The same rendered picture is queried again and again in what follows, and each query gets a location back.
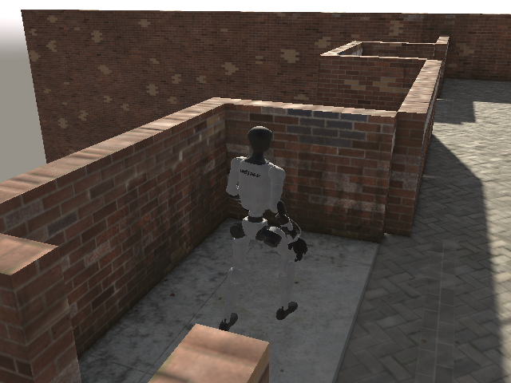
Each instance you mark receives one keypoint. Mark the left robot forearm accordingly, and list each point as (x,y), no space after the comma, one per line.
(236,197)

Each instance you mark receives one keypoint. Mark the right robot upper arm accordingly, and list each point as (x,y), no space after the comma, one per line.
(277,176)

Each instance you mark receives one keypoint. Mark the right robot forearm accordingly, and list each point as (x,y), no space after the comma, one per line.
(285,223)

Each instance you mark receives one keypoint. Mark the left robot upper arm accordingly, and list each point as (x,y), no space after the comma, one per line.
(232,188)

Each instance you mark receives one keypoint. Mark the humanoid robot head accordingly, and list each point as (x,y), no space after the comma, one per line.
(260,139)

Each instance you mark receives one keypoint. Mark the right robot foot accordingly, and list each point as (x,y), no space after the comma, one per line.
(281,313)

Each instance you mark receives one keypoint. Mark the right robot hand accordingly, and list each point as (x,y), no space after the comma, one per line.
(299,248)

